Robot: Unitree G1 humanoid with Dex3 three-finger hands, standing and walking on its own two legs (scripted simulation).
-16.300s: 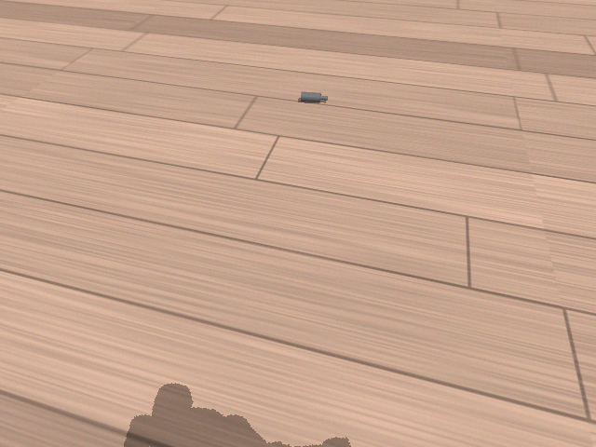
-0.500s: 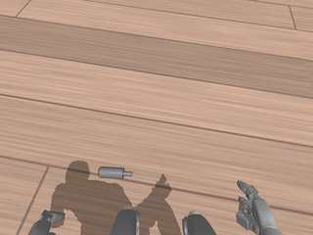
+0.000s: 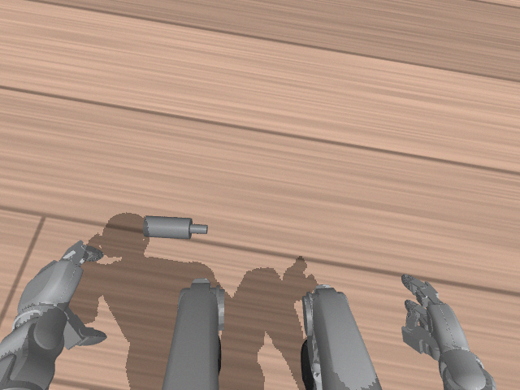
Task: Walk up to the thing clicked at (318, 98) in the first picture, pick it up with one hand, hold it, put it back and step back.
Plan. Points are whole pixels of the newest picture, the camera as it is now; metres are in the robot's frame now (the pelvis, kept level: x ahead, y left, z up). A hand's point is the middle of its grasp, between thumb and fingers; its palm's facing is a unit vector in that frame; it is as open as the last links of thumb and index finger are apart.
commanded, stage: rise first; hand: left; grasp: from above
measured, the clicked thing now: (176, 227) +0.47 +0.24 -0.49
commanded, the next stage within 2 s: none
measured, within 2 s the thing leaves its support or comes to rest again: neither
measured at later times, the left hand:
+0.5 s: hand (116, 262) +0.34 +0.32 -0.28, palm faces -0.48 -0.17 -0.86, open 13.7 cm
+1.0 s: hand (126, 247) +0.39 +0.32 -0.34, palm faces -0.48 -0.02 -0.88, open 14.0 cm
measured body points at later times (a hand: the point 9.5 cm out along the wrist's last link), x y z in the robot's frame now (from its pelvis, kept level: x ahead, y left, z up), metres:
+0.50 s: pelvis -0.05 +0.00 -0.15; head +0.17 +0.05 +0.24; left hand +0.36 +0.32 -0.23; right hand +0.05 -0.28 -0.27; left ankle +0.06 +0.14 -0.48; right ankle +0.04 -0.15 -0.48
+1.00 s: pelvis -0.04 +0.02 -0.18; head +0.18 +0.09 +0.21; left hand +0.41 +0.32 -0.29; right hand +0.05 -0.26 -0.28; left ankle +0.06 +0.14 -0.48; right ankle +0.04 -0.14 -0.48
